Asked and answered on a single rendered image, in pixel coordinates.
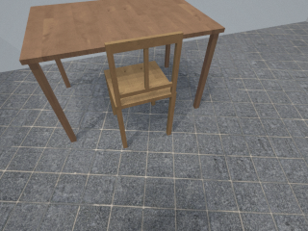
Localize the chair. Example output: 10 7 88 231
104 31 184 148

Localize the table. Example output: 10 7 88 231
19 0 225 142

